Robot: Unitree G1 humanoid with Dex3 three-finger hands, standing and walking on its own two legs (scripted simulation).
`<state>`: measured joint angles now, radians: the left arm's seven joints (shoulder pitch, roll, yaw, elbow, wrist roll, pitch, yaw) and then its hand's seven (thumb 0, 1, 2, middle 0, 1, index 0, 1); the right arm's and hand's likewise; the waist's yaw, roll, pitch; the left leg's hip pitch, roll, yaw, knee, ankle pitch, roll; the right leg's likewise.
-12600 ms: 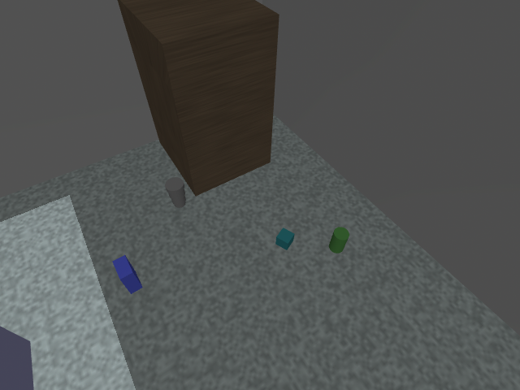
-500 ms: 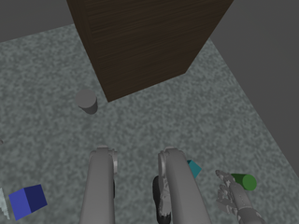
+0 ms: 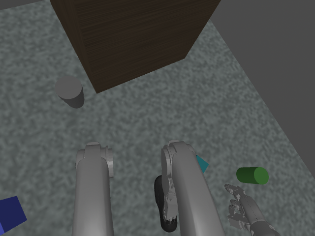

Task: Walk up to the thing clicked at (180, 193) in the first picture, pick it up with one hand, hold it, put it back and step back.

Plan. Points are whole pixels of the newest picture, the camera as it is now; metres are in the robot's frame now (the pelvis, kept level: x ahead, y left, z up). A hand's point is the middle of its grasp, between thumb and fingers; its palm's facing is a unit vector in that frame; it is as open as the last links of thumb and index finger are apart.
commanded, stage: go down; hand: left
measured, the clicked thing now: (73, 95) +0.53 +0.25 -0.33
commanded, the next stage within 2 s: approach in 0.42 s
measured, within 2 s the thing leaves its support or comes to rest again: neither
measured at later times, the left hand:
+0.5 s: hand out of the picture +0.43 +0.44 +0.00, palm faces +0.33 -0.94 -0.08, open 17.0 cm
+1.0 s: hand (2, 93) +0.47 +0.39 -0.16, palm faces +0.31 -0.95 -0.03, open 17.5 cm
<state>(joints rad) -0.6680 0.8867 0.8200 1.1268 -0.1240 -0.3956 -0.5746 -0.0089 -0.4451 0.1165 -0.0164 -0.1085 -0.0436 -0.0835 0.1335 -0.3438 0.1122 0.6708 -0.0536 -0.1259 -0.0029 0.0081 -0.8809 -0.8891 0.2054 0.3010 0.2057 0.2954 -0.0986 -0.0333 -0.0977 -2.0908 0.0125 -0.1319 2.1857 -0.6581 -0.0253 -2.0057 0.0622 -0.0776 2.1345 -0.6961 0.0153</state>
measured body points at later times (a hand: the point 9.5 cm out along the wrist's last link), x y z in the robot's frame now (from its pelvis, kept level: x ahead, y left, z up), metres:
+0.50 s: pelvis +0.00 +0.00 -0.04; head +0.21 +0.08 +0.35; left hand +0.40 +0.49 +0.00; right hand +0.12 -0.27 -0.13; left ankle +0.09 +0.13 -0.37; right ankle +0.09 -0.12 -0.37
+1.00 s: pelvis +0.00 +0.01 -0.08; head +0.25 +0.12 +0.27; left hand +0.44 +0.44 -0.16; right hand +0.12 -0.26 -0.15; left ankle +0.09 +0.13 -0.37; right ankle +0.09 -0.12 -0.37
